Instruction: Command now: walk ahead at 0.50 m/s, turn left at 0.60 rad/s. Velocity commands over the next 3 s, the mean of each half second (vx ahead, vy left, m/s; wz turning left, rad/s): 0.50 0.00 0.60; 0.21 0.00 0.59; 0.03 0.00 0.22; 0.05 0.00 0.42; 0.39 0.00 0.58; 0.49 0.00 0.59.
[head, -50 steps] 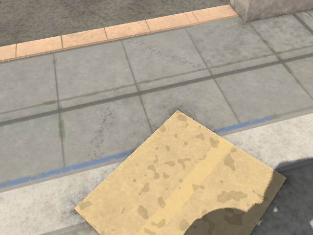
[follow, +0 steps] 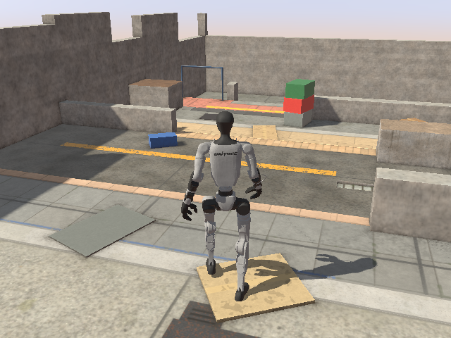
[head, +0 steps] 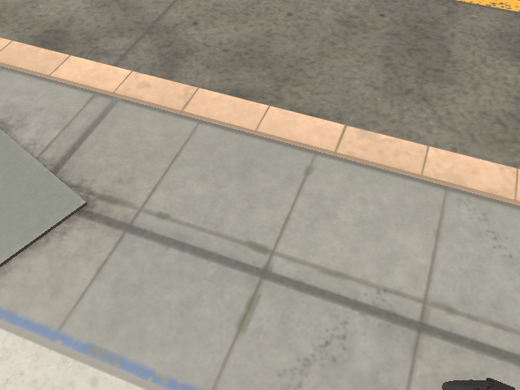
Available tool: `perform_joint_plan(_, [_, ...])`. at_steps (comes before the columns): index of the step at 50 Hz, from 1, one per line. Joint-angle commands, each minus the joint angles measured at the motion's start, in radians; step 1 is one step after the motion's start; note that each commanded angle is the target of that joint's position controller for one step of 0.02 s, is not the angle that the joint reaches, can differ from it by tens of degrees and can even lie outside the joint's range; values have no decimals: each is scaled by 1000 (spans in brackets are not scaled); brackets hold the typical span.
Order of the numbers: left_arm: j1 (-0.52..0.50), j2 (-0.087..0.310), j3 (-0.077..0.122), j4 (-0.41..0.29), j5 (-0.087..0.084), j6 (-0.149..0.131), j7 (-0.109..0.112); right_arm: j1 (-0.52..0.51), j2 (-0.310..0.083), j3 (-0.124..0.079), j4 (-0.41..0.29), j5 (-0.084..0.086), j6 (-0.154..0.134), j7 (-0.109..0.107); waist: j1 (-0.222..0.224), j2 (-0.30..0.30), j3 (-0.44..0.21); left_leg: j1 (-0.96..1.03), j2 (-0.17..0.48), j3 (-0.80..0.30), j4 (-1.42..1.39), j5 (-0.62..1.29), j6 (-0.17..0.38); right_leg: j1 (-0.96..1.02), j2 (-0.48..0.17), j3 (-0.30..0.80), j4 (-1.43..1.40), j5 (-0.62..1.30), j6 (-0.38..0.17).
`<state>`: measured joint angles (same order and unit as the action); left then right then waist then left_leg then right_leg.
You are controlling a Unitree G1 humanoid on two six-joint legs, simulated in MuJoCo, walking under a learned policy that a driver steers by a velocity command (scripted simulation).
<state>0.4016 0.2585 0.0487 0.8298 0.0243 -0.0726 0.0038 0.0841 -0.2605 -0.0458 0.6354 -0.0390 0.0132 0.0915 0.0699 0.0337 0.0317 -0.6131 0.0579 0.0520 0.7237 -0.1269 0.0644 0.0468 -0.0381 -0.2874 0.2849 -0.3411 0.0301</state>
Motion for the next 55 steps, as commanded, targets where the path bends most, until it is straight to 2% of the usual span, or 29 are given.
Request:
perform_joint_plan(1, [-1, 193, 48, -33, -4, 4, 11, -73, -70, -20, -90, -9, -15, -4, -29, -139, 34, 81, -57, 74, -76, -73, 55, -8, -251, 49, 17, 679, -124])
perform_joint_plan(2, [-9, 213, 52, -32, -7, 11, 10, -5, -83, -29, -72, -9, -18, -14, -64, -140, -10, 158, -99, 88, -95, -127, 79, 9, -250, 33, 137, 870, -121])
perform_joint_plan(3, [-24, 226, 53, -36, -12, 20, 10, 126, -99, -42, -32, -13, -28, -27, -125, -120, -80, 297, -149, 96, -147, -138, 106, -10, -237, 14, 327, 950, -116])
perform_joint_plan(4, [-33, 209, 47, -51, -8, 25, 9, 319, -137, -62, 33, -21, -37, -44, -208, -53, -193, 553, -145, 39, -198, -127, 138, -150, -207, -3, 603, 792, -92])
perform_joint_plan(5, [2, 93, 19, -123, -8, 24, -6, 344, -264, -93, 25, -15, -37, -59, -170, 188, -279, 854, 148, -428, -255, -284, 237, -560, -91, 5, 948, 105, -34])
perform_joint_plan(6, [-60, 122, 25, -173, 5, 17, -13, 348, -308, -104, -12, 23, -36, -66, -176, 195, -370, 946, 271, -840, -400, -141, 324, -764, 42, 206, 1134, -233, -8])
perform_joint_plan(7, [-176, 143, 28, -199, -1, 11, -17, 348, -276, -97, 8, 27, -32, -73, -191, 69, -251, 906, 241, -678, -411, 22, 296, -861, -14, 293, 1134, -125, -17])
perform_joint_plan(8, [-169, 123, 15, -188, -10, 1, -16, 309, -228, -84, 22, 30, -35, -82, -149, 17, -146, 771, 219, -541, -399, 181, 272, -828, -56, 294, 1046, -27, -21])
perform_joint_plan(9, [-155, 121, 14, -168, 0, 2, -13, 268, -187, -71, 23, 28, -41, -85, -104, -30, -98, 661, 163, -456, -404, 262, 231, -760, -85, 301, 955, -2, -21])
perform_joint_plan(10, [-131, 122, 14, -160, 16, 17, -12, 230, -159, -60, 23, 36, -46, -87, -63, -20, -76, 574, 118, -397, -421, 315, 212, -694, -97, 308, 904, -3, -13])
perform_joint_plan(12, [-105, 121, 13, -143, 28, 50, -16, 219, -140, -48, 27, 40, -63, -81, -40, -3, -90, 504, 85, -356, -453, 361, 212, -626, -91, 300, 847, 3, 2])
perform_joint_plan(15, [-181, 87, 4, -159, 24, 66, -26, 268, -168, -55, 55, 37, -72, -81, -56, -8, -53, 464, 51, -335, -500, 306, 212, -662, -73, 281, 734, 100, 18])
perform_joint_plan(20, [-379, 102, 4, -206, 22, 56, -27, 368, -173, -57, 103, 43, -79, -85, -123, 17, -5, 553, 36, -365, -495, 257, 186, -765, -50, 313, 512, 337, 20])
perform_joint_plan(25, [-510, 94, -6, -254, 10, 39, -36, 407, -183, -61, 119, 30, -74, -96, -167, 27, 24, 593, 42, -420, -427, 268, 163, -701, -4, 323, 312, 400, 3])
perform_joint_plan(28, [-435, 106, -2, -235, 9, 24, -19, 373, -193, -64, 122, 29, -62, -113, -134, 26, 28, 559, 9, -436, -317, 389, 98, -505, 39, 336, 188, 385, -26])
perform_joint_plan(29, [-366, 127, 5, -212, 9, 15, -8, 358, -200, -66, 121, 25, -61, -115, -110, 28, 3, 557, -11, -437, -233, 464, 73, -417, 55, 336, 170, 358, -39])
perform_joint_plan(30, [-258, 144, 13, -179, 9, 4, 6, 335, -210, -68, 120, 30, -64, -110, -58, 5, -44, 550, -56, -415, -85, 508, 47, -295, 57, 325, 112, 408, -51])
perform_joint_plan(31, [-124, 169, 20, -148, 18, -17, 15, 316, -182, -61, 112, 47, -70, -105, 3, -19, -116, 434, -111, -384, 132, 346, 22, -78, -26, 368, 98, 556, -69])
perform_joint_plan(32, [-28, 216, 24, -138, 30, -26, 17, 368, -67, -35, 90, 60, -67, -109, -12, -191, -240, 217, -206, -270, 451, -440, 4, 189, -283, 532, 256, 1093, -107])
perform_joint_plan(33, [6, 241, 31, -158, 11, -13, 3, 530, -116, -45, 89, 86, -54, -127, -67, -269, -437, 76, -254, -219, 633, -616, -21, 361, -500, 789, 326, 1376, -237])
perform_joint_plan(34, [-73, 199, 34, -182, -9, 4, -1, 512, -174, -52, 123, 46, -32, -136, -77, -176, -411, 55, -180, -206, 690, -472, -32, 236, -458, 794, 248, 1163, -255])
perform_joint_plan(35, [-149, 111, 8, -202, -13, 10, 2, 418, -187, -57, 125, 26, -18, -126, -75, -113, -266, 60, -154, -181, 648, -398, -51, 70, -373, 659, 184, 1019, -232])
perform_joint_plan(36, [-192, 76, -7, -202, -6, 16, 5, 367, -174, -57, 117, 20, -7, -111, -87, -100, -187, 72, -124, -168, 602, -354, -67, -38, -311, 561, 136, 916, -199])
perform_joint_plan(38, [-180, 108, -3, -175, -13, 13, 16, 340, -144, -56, 114, 8, 20, -79, -97, -181, -103, 129, -107, -143, 554, -274, -85, -186, -251, 433, 73, 932, -190])
perform_joint_plan(40, [-168, 129, 7, -161, -12, 9, 14, 325, -121, -50, 106, 17, 30, -67, -111, -169, -115, 134, -109, -133, 538, -238, -90, -218, -241, 379, 51, 929, -216])
perform_joint_plan(45, [-161, 120, 9, -146, -8, 28, 20, 201, -101, -40, 64, 11, 48, -56, -102, -161, -98, 63, -68, -101, 401, -158, -89, -199, -251, 290, 14, 761, -237])
perform_joint_plan(49, [-143, 140, 18, -135, -5, 45, 19, 108, -75, -22, 29, 13, 53, -42, -75, -164, -74, 142, -43, -62, 201, -126, -79, -228, -250, 230, 11, 584, -227])
perform_joint_plan(52, [-120, 173, 28, -122, 0, 59, 9, 73, -74, -15, 16, 17, 49, -47, -53, -186, -75, 236, -68, -25, 69, -208, -62, -235, -256, 222, 47, 531, -222])
perform_joint_plan(55, [-107, 190, 33, -106, -7, 82, 4, 76, -77, -11, 13, 20, 34, -58, -48, -187, -65, 317, -89, -8, -128, -231, -35, -212, -259, 239, 122, 471, -204])
